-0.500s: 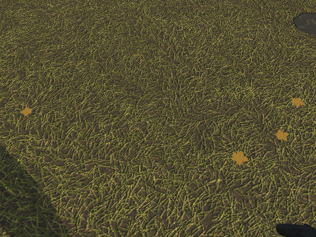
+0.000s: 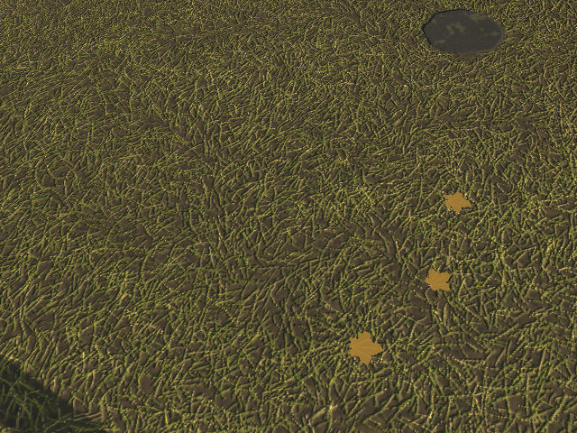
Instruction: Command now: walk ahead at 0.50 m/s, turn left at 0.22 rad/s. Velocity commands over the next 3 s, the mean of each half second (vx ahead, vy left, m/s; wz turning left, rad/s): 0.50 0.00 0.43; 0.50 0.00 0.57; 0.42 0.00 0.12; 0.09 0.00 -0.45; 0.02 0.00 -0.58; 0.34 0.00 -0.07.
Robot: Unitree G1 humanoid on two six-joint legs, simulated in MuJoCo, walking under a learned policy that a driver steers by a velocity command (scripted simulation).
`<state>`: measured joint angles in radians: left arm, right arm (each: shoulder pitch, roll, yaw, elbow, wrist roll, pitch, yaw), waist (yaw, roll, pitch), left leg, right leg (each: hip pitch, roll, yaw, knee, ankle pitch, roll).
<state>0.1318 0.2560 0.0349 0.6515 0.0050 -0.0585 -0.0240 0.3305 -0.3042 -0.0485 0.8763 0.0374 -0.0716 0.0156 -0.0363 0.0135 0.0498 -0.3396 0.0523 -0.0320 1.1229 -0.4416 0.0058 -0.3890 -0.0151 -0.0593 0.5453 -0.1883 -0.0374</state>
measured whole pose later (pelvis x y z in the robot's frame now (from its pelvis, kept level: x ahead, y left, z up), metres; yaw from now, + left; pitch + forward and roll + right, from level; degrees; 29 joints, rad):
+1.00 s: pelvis +0.56 +0.12 +0.00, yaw +34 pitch +2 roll -1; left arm 0.11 0.27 0.06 0.71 0.00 -0.12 -0.02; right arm 0.34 -0.30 -0.06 0.75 0.03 -0.03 -0.02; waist -0.04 0.03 0.01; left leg -0.31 -0.07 -0.16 1.11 -0.47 0.03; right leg -0.39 0.04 -0.01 0.53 -0.17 -0.02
